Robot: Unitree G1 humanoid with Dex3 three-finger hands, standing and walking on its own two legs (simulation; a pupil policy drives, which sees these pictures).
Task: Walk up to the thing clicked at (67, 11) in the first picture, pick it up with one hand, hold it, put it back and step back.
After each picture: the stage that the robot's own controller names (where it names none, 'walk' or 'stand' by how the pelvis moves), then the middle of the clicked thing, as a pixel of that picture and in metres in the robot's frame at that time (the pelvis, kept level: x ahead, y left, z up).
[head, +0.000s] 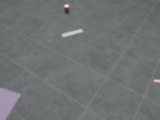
stand; (66, 9) +2.06 +0.23 -0.72
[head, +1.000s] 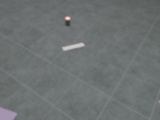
walk; (67, 21) +1.93 +0.15 -0.71
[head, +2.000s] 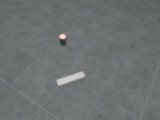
walk; (62, 40) +1.32 +0.16 -0.72
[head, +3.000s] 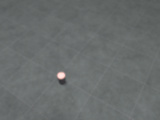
walk; (61, 78) +0.81 +0.19 -0.71
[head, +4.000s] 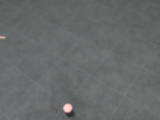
walk; (68, 110) +0.50 +0.19 -0.71
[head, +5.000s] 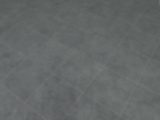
stand; out of the picture +0.34 +0.19 -0.71
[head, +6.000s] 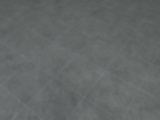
stand; out of the picture +0.33 +0.18 -0.72
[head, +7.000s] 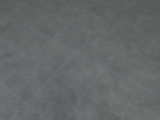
stand; out of the picture +0.33 +0.18 -0.72
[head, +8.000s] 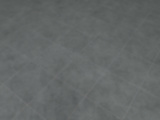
stand; out of the picture +0.34 +0.18 -0.73
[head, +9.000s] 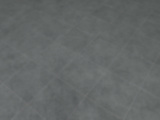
stand; out of the picture +0.33 +0.18 -0.73
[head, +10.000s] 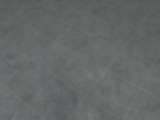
stand; out of the picture +0.32 +0.17 -0.73
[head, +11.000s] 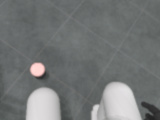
go down; (38, 71) +0.42 +0.18 -0.40
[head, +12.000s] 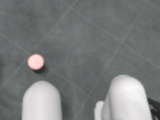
go down; (37, 64) +0.44 +0.18 -0.32
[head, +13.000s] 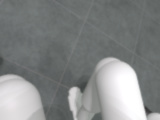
close in; out of the picture +0.43 +0.22 -0.24
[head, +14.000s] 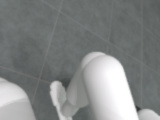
close; out of the picture +0.43 +0.24 -0.23
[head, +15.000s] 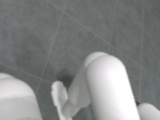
lift; out of the picture +0.41 +0.22 -0.23
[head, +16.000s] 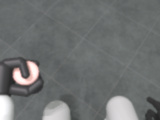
lift; (30, 79) +0.34 +0.18 -0.02
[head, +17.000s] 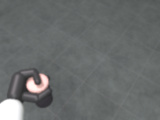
hold; (41, 91) +0.32 +0.16 -0.01
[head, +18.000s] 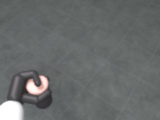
hold; (40, 93) +0.31 +0.17 -0.01
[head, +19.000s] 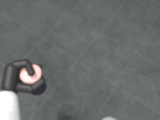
crouch; (34, 80) +0.36 +0.17 -0.06
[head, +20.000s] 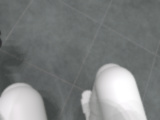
lower; out of the picture +0.49 +0.23 -0.12
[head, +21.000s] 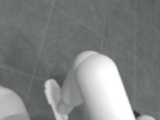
lower; out of the picture +0.45 +0.26 -0.24
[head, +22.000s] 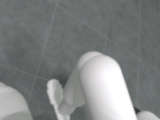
lower; out of the picture +0.45 +0.26 -0.24
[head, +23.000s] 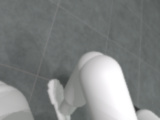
lower; out of the picture +0.45 +0.25 -0.24
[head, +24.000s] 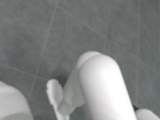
lower; out of the picture +0.45 +0.25 -0.24
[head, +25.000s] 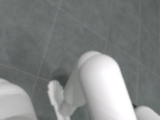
open; out of the picture +0.44 +0.22 -0.24
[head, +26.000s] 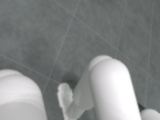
stand; out of the picture +0.44 +0.22 -0.24
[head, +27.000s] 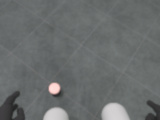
walk; (55, 90) +0.41 +0.15 -0.52
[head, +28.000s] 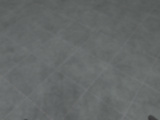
stand; out of the picture +0.37 +0.15 -0.67
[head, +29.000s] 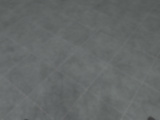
stand; out of the picture +0.37 +0.15 -0.67
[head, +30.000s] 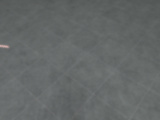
stand; out of the picture +0.39 +0.14 -0.72
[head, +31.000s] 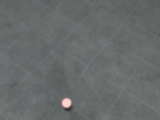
walk; (67, 104) +0.42 +0.10 -0.70
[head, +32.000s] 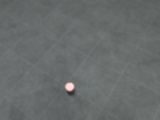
walk; (70, 89) +0.60 +0.14 -0.70
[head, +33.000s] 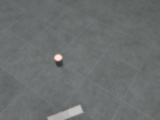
walk; (58, 61) +0.90 +0.23 -0.70
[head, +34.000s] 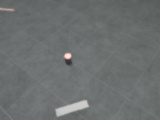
stand; (68, 59) +1.03 +0.16 -0.71
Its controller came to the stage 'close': yes
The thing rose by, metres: 0.72
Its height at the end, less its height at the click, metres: +0.00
